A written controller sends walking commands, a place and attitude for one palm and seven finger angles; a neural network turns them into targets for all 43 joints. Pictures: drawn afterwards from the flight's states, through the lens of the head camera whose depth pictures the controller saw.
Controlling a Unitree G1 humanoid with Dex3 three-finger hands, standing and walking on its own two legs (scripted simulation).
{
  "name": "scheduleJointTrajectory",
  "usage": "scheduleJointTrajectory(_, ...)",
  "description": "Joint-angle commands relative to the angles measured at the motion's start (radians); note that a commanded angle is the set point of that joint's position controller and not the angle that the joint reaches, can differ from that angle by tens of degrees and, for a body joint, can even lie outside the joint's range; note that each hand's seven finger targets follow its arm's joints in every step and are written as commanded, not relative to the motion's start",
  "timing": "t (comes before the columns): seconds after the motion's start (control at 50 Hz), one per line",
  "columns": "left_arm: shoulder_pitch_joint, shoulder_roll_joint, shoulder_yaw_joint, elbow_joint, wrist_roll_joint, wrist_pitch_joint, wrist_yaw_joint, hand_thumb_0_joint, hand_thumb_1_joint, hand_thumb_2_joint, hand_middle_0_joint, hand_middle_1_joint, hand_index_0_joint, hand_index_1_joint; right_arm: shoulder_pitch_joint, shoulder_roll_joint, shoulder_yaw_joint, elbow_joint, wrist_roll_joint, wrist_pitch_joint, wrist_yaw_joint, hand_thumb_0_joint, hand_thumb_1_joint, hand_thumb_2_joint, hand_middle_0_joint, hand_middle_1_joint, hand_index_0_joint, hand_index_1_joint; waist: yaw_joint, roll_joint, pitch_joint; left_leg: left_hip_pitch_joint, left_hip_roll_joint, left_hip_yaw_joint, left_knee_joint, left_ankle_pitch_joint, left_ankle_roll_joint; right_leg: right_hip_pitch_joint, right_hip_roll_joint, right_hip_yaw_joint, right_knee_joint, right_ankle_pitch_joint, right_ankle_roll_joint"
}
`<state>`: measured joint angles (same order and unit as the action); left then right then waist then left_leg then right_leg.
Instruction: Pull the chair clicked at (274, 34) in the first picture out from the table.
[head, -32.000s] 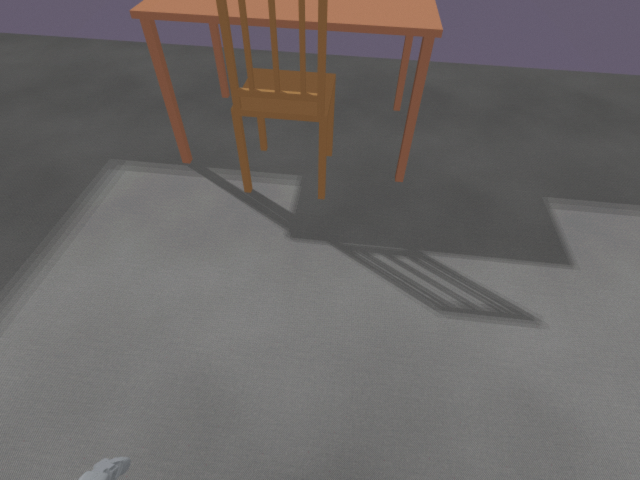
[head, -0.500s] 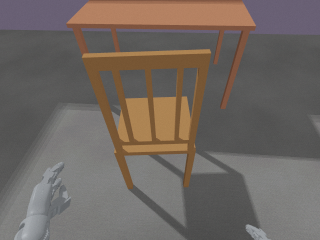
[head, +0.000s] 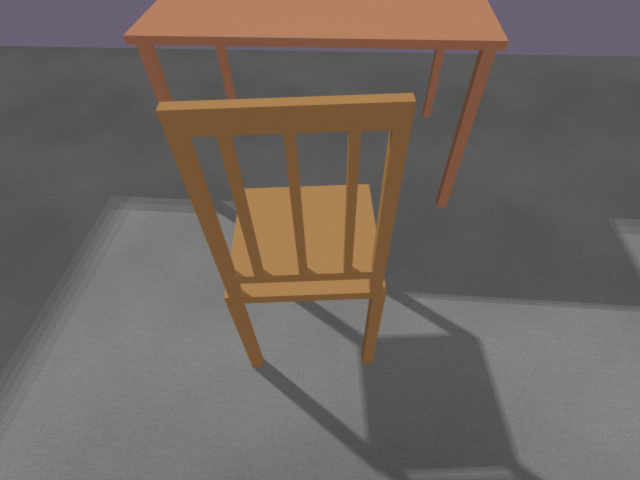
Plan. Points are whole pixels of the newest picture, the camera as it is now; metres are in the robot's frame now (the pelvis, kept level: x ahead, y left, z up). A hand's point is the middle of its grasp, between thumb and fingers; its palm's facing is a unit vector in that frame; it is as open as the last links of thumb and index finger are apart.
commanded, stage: let the arm hang, fingers relaxed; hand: left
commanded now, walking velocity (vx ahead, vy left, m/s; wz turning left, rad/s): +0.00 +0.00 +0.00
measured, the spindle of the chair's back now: (297, 214) +0.57 +0.08 -0.06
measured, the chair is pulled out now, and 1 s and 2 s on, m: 0.58 0.58 0.58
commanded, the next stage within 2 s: look to check the result in 0.46 s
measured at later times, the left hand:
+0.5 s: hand out of the picture +0.01 +0.15 -0.17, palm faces +0.02 -0.98 -0.18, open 7.3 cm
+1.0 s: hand out of the picture +0.02 +0.15 -0.17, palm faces +0.01 -0.98 -0.19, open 7.3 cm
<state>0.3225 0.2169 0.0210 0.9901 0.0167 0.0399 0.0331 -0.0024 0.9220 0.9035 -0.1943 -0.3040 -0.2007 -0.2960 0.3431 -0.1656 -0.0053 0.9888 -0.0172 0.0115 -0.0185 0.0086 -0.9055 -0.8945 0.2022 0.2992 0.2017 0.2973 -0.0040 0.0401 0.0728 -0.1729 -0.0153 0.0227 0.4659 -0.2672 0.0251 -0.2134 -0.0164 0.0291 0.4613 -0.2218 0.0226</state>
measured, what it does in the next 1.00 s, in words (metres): stands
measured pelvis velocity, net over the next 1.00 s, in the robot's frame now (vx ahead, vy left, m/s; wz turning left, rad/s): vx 0.01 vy -0.01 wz -0.02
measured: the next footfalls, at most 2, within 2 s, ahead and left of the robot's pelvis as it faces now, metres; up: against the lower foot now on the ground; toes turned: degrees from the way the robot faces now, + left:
none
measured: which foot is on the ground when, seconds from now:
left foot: down 0.00-1.00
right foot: down 0.00-1.00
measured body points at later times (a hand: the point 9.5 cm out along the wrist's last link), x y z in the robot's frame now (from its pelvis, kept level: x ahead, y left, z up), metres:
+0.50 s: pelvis +0.01 -0.02 +0.00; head +0.02 -0.02 +0.45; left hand +0.01 +0.20 -0.16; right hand -0.01 -0.23 -0.16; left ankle -0.01 +0.10 -0.74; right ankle +0.02 -0.14 -0.74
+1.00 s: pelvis +0.01 -0.01 +0.00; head +0.03 -0.02 +0.45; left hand +0.02 +0.20 -0.16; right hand -0.02 -0.22 -0.16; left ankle -0.01 +0.10 -0.74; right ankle +0.02 -0.14 -0.74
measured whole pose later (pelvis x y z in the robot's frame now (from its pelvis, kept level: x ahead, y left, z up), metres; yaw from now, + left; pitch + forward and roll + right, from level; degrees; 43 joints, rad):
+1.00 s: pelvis +0.01 -0.01 +0.00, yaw -1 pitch -2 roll +0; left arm 0.29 0.13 0.01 1.08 0.01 0.01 0.04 0.01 0.92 0.90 -0.19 -0.30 -0.20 -0.30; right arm 0.33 -0.11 -0.01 1.09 -0.01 -0.01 -0.04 0.01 -0.91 -0.89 0.20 0.30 0.20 0.30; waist -0.01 0.01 0.07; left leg -0.13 0.01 0.03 0.44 -0.28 0.00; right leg -0.18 0.01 0.04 0.44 -0.23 0.00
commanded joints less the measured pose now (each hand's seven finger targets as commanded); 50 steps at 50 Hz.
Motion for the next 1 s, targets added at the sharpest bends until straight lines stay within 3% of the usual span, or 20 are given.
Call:
scheduleJointTrajectory(0.0, 0.022, 0.065, -0.003, -0.031, -0.006, -0.033, 0.000, 0.000, 0.900, 0.900, -0.200, -0.300, -0.200, -0.300, 0.065, -0.098, -0.019, -0.025, 0.004, -0.023, -0.005, 0.000, -0.900, -0.900, 0.200, 0.300, 0.200, 0.300, -0.004, -0.115, -0.005, -0.034, 0.094, -0.094, -0.109, 0.009, 0.029, -0.015, -0.064, 0.067, -0.091, 0.017, -0.059)
scheduleJointTrajectory(0.14, 0.049, 0.048, -0.007, 0.016, -0.008, -0.042, 0.006, 0.000, 0.900, 0.900, -0.200, -0.300, -0.200, -0.300, 0.072, -0.069, -0.008, 0.026, 0.007, -0.028, -0.012, 0.000, -0.900, -0.900, 0.200, 0.300, 0.200, 0.300, -0.004, -0.074, -0.010, 0.011, 0.098, -0.069, -0.090, 0.124, 0.021, -0.013, -0.069, 0.077, -0.085, 0.122, -0.063)
scheduleJointTrajectory(0.28, 0.055, 0.028, -0.008, 0.043, -0.006, -0.043, 0.008, 0.000, 0.900, 0.900, -0.200, -0.300, -0.200, -0.300, 0.071, -0.041, -0.007, 0.053, 0.009, -0.026, -0.016, 0.000, -0.900, -0.900, 0.200, 0.300, 0.200, 0.300, -0.001, -0.039, 0.043, -0.006, 0.098, -0.062, -0.097, 0.104, 0.017, -0.019, -0.064, 0.074, -0.105, 0.105, -0.066)
scheduleJointTrajectory(0.38, 0.055, 0.017, -0.006, 0.054, -0.007, -0.043, 0.008, 0.000, 0.900, 0.900, -0.200, -0.300, -0.200, -0.300, 0.078, -0.034, -0.009, 0.059, 0.008, -0.025, -0.020, 0.000, -0.900, -0.900, 0.200, 0.300, 0.200, 0.300, -0.003, 0.004, 0.039, -0.007, 0.100, -0.060, -0.101, 0.096, 0.014, -0.013, -0.059, 0.077, -0.107, 0.099, -0.069)
scheduleJointTrajectory(0.46, 0.052, 0.011, -0.005, 0.056, -0.007, -0.044, 0.007, 0.000, 0.900, 0.900, -0.200, -0.300, -0.200, -0.300, 0.077, -0.039, -0.011, 0.059, 0.008, -0.029, -0.021, 0.000, -0.900, -0.900, 0.200, 0.300, 0.200, 0.300, -0.003, -0.023, 0.015, 0.013, 0.105, -0.062, -0.100, 0.112, 0.015, -0.009, -0.061, 0.073, -0.099, 0.115, -0.067)
scheduleJointTrajectory(0.58, 0.042, 0.005, -0.003, 0.053, -0.007, -0.041, 0.008, 0.000, 0.900, 0.900, -0.200, -0.300, -0.200, -0.300, 0.084, -0.037, -0.012, 0.066, 0.008, -0.026, -0.021, 0.000, -0.900, -0.900, 0.200, 0.300, 0.200, 0.300, -0.004, -0.058, 0.036, -0.005, 0.108, -0.068, -0.115, 0.075, 0.017, -0.012, -0.052, 0.070, -0.105, 0.074, -0.067)
scheduleJointTrajectory(0.66, 0.049, 0.006, -0.001, 0.055, -0.007, -0.044, 0.008, 0.000, 0.900, 0.900, -0.200, -0.300, -0.200, -0.300, 0.087, -0.038, -0.012, 0.069, 0.008, -0.031, -0.021, 0.000, -0.900, -0.900, 0.200, 0.300, 0.200, 0.300, -0.003, -0.049, 0.005, 0.012, 0.106, -0.066, -0.105, 0.111, 0.017, 0.001, -0.059, 0.075, -0.096, 0.109, -0.066)
scheduleJointTrajectory(0.78, 0.047, 0.005, -0.002, 0.060, -0.008, -0.044, 0.009, 0.000, 0.900, 0.900, -0.200, -0.300, -0.200, -0.300, 0.086, -0.029, -0.011, 0.079, 0.009, -0.029, -0.021, 0.000, -0.900, -0.900, 0.200, 0.300, 0.200, 0.300, -0.001, -0.059, 0.021, 0.011, 0.107, -0.062, -0.106, 0.117, 0.017, 0.001, -0.058, 0.068, -0.100, 0.120, -0.067)
scheduleJointTrajectory(0.86, 0.047, 0.006, 0.001, 0.060, -0.008, -0.046, 0.009, 0.000, 0.900, 0.900, -0.200, -0.300, -0.200, -0.300, 0.091, -0.028, -0.012, 0.084, 0.009, -0.033, -0.023, 0.000, -0.900, -0.900, 0.200, 0.300, 0.200, 0.300, -0.004, -0.029, 0.003, 0.023, 0.107, -0.060, -0.104, 0.147, 0.015, 0.011, -0.062, 0.071, -0.091, 0.148, -0.068)
scheduleJointTrajectory(0.88, 0.046, 0.003, 0.000, 0.061, -0.008, -0.045, 0.009, 0.000, 0.900, 0.900, -0.200, -0.300, -0.200, -0.300, 0.090, -0.026, -0.011, 0.084, 0.009, -0.031, -0.023, 0.000, -0.900, -0.900, 0.200, 0.300, 0.200, 0.300, -0.003, -0.047, 0.015, 0.017, 0.108, -0.062, -0.105, 0.141, 0.016, 0.011, -0.057, 0.067, -0.095, 0.144, -0.068)
scheduleJointTrajectory(0.92, 0.043, 0.005, 0.000, 0.061, -0.008, -0.044, 0.009, 0.000, 0.900, 0.900, -0.200, -0.300, -0.200, -0.300, 0.089, -0.027, -0.011, 0.085, 0.009, -0.033, -0.024, 0.000, -0.900, -0.900, 0.200, 0.300, 0.200, 0.300, -0.003, -0.018, 0.024, 0.012, 0.108, -0.063, -0.109, 0.144, 0.015, 0.007, -0.060, 0.069, -0.092, 0.141, -0.067)
scheduleJointTrajectory(0.98, 0.046, 0.003, 0.000, 0.063, -0.008, -0.045, 0.009, 0.000, 0.900, 0.900, -0.200, -0.300, -0.200, -0.300, 0.091, -0.030, -0.011, 0.082, 0.010, -0.033, -0.024, 0.000, -0.900, -0.900, 0.200, 0.300, 0.200, 0.300, -0.003, -0.039, 0.016, 0.021, 0.111, -0.063, -0.108, 0.158, 0.018, 0.013, -0.060, 0.061, -0.093, 0.150, -0.066)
